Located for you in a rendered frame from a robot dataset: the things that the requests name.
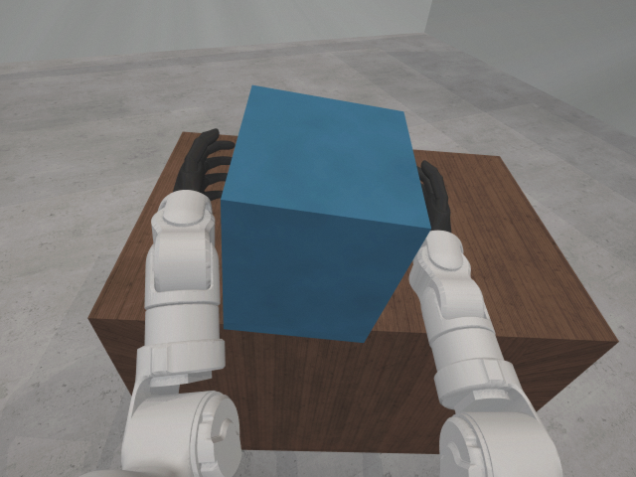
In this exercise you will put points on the robot right hand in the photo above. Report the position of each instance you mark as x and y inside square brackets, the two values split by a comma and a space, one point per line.
[435, 196]

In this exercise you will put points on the pedestal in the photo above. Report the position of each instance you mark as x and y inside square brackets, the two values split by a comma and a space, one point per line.
[307, 394]

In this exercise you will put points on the robot left hand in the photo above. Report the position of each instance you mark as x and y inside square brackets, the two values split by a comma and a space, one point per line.
[192, 173]

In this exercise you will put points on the right robot forearm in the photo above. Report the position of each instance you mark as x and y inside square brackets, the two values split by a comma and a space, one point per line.
[471, 372]

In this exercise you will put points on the left robot forearm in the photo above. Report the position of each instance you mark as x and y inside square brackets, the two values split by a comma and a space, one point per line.
[182, 294]

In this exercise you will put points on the carton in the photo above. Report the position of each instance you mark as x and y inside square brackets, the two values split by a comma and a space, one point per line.
[322, 213]

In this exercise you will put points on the robot right upper arm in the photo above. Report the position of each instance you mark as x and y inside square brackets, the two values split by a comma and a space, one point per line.
[496, 444]

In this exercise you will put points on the robot left upper arm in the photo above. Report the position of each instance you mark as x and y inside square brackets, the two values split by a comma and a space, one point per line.
[181, 435]

